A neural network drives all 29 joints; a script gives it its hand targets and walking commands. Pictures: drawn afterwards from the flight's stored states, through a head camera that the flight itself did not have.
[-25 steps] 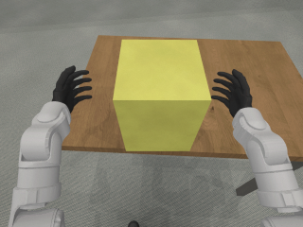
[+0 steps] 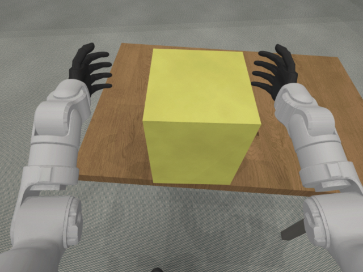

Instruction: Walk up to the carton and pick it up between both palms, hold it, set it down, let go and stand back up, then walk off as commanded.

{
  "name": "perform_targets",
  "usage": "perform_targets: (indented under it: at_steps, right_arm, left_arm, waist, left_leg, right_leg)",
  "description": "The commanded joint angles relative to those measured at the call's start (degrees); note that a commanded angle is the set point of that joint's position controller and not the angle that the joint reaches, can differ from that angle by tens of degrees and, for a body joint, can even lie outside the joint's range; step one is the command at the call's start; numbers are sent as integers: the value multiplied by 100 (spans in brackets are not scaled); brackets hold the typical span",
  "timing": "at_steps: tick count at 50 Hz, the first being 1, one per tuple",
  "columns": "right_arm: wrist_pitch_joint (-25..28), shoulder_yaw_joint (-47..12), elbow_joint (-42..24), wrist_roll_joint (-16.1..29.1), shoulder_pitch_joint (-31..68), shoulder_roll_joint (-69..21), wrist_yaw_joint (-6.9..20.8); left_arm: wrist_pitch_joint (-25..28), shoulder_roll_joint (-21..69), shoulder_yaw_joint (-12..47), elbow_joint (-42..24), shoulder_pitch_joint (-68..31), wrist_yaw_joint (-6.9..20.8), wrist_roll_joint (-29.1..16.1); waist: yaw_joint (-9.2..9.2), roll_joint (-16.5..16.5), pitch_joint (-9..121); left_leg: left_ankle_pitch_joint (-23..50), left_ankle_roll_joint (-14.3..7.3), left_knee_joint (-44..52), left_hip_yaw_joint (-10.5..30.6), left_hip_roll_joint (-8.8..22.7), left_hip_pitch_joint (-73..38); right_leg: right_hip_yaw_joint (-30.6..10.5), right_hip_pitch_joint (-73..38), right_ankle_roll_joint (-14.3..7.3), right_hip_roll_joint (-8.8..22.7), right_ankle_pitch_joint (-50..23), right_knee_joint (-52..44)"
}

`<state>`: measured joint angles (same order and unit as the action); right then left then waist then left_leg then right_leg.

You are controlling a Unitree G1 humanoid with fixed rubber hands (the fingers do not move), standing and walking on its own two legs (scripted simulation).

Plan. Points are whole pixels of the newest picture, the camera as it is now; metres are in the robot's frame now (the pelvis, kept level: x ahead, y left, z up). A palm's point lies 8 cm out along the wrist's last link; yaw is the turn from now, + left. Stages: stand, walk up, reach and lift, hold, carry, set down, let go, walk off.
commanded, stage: reach and lift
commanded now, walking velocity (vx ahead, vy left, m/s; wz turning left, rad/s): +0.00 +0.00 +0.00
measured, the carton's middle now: (194, 122) +0.44 -0.03 +0.06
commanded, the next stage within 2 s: none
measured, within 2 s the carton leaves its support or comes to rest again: neither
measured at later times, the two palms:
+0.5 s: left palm (102, 111) +0.44 +0.18 +0.10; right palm (267, 115) +0.41 -0.19 +0.10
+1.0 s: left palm (110, 117) +0.44 +0.16 +0.08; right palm (259, 121) +0.41 -0.18 +0.08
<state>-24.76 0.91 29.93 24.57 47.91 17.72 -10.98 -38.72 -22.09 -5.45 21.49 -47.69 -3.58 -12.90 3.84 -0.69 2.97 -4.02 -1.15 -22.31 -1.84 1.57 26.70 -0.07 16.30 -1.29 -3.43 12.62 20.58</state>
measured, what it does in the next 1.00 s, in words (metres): stands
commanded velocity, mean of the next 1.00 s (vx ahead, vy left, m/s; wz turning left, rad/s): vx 0.00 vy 0.00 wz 0.00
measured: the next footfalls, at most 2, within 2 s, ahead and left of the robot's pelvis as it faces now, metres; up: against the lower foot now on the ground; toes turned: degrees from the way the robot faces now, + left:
none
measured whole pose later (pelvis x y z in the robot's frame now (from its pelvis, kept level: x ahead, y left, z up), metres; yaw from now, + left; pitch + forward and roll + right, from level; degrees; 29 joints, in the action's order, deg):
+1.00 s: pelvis -0.01 +0.01 -0.01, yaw +0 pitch +16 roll -4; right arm -2.7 7.4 53.0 11.6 46.2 9.1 -8.4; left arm -5.7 -11.2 -2.2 54.3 -49.7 -4.5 -6.5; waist 3.8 1.6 10.0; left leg -4.6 -2.0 -27.6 0.2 1.3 39.4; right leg 2.0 27.9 -0.3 -3.4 12.7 24.2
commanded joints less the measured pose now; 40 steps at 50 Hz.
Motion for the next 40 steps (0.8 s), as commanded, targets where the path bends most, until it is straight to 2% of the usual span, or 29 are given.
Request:
perform_targets:
  at_steps: [1,4,9,17,22,25,29,32,35,40]
  right_arm:
    - [529,559,-565,-172,3242,1355,110]
    - [608,492,-182,-243,3163,1237,157]
    - [854,298,145,-319,3091,935,190]
    - [1507,294,-333,-593,3011,638,104]
    - [1761,471,-59,-1003,2860,520,102]
    - [1884,671,152,-1273,2848,390,101]
    - [2095,862,360,-1536,2861,217,94]
    - [2287,935,564,-1658,2861,167,130]
    - [2494,958,554,-1638,2864,222,163]
    - [2674,804,639,-1432,2714,293,223]
  left_arm:
    - [670,-1122,-36,-535,-3620,-17,-55]
    - [837,-985,67,20,-3502,53,-6]
    - [1301,-815,80,695,-3383,163,144]
    - [2220,-776,-157,647,-3429,45,272]
    - [2716,-636,-196,1089,-3412,-61,399]
    - [3036,-486,-55,1513,-3523,-104,394]
    - [3484,-293,159,1932,-3652,-118,328]
    - [3786,-127,277,2129,-3661,-105,325]
    - [3963,-14,335,1921,-3666,-107,328]
    - [3925,95,242,1613,-3472,-88,476]
  waist:
    - [266,731,4660]
    - [259,679,4550]
    - [104,573,4405]
    - [-105,431,4814]
    - [-85,342,4860]
    - [11,297,4894]
    - [163,340,5193]
    - [218,504,5498]
    - [242,741,5937]
    - [181,902,6040]
  left_leg:
    - [1645,375,-457,380,74,-4071]
    - [1647,358,-456,398,64,-4096]
    - [1769,321,-479,368,17,-4019]
    - [2227,364,-703,355,-16,-3856]
    - [1718,345,-665,360,27,-3544]
    - [1164,299,-589,360,52,-3338]
    - [918,297,-649,362,71,-3253]
    - [1125,356,-769,386,83,-3375]
    - [1680,471,-945,424,80,-3631]
    - [2565,601,-1150,487,80,-3942]
  right_leg:
    - [162,487,424,73,-2826,-171]
    - [181,492,442,87,-2903,-187]
    - [178,426,513,122,-3067,-182]
    - [194,433,621,94,-3220,-54]
    - [203,743,602,77,-2591,-55]
    - [212,989,565,95,-2054,-73]
    - [249,1219,560,122,-1847,9]
    - [298,1390,556,121,-1929,89]
    - [351,1463,556,92,-2240,159]
    - [383,1439,581,32,-2612,182]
